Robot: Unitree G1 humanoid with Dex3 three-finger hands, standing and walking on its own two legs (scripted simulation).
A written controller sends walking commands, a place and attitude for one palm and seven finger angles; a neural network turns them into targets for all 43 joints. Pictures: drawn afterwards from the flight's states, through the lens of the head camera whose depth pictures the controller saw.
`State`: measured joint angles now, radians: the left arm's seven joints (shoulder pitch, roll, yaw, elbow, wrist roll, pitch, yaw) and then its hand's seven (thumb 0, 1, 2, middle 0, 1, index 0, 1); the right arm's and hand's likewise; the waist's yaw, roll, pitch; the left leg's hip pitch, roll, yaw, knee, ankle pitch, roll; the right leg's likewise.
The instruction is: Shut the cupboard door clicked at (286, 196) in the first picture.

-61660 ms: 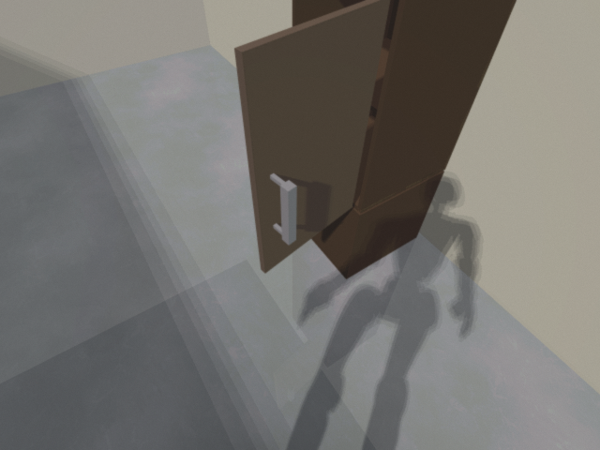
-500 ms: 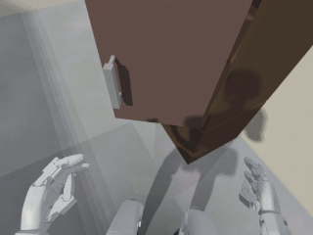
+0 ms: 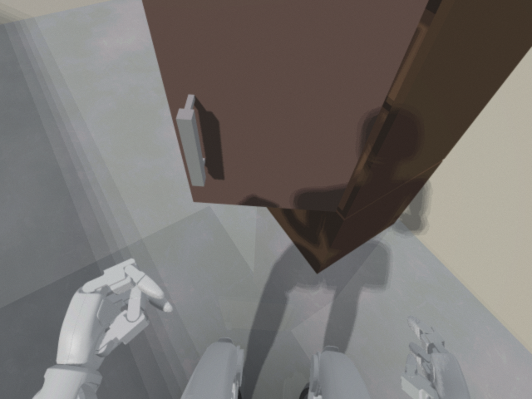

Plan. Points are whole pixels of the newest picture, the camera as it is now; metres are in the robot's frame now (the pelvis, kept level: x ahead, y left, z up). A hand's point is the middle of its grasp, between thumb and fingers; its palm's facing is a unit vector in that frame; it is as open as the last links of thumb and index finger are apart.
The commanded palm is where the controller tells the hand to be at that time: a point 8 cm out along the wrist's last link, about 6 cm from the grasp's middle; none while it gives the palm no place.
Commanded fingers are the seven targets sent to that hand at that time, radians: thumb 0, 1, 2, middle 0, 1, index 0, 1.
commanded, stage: raise the hand and make a fist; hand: left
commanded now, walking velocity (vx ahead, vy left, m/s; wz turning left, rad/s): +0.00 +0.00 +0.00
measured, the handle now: (195, 143) +0.53 +0.17 +0.02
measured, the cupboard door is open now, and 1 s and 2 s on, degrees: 54 54 54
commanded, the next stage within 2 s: bring the fist close to the handle in 0.90 s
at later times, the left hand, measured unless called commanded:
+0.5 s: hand (135, 290) +0.24 +0.19 +0.06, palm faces +0.01 -1.00 -0.03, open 3.1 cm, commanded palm +0.22 +0.24 +0.05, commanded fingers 0.00 0.90 0.90 -1.30 -1.50 -1.30 -1.50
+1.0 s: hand (160, 295) +0.24 +0.16 +0.05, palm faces -0.03 -1.00 -0.02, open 3.1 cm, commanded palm +0.23 +0.22 +0.05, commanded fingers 0.00 0.90 0.90 -1.30 -1.50 -1.30 -1.50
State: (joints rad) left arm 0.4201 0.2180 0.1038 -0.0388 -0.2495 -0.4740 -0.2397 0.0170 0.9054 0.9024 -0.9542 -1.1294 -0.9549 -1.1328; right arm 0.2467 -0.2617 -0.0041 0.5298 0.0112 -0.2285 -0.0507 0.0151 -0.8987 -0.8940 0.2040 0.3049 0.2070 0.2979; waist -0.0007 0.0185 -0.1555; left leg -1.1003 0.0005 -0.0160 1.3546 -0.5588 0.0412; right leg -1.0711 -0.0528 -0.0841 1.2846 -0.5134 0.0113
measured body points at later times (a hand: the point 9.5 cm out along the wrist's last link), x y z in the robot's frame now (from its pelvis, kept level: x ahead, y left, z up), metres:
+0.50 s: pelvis +0.02 +0.00 +0.00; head +0.10 +0.02 +0.45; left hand +0.24 +0.24 +0.06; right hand +0.22 -0.23 -0.06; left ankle +0.05 +0.09 -0.61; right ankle +0.06 -0.14 -0.61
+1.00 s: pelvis +0.02 -0.02 +0.00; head +0.10 -0.01 +0.45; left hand +0.24 +0.21 +0.05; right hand +0.21 -0.25 -0.07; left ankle +0.05 +0.09 -0.61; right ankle +0.06 -0.14 -0.61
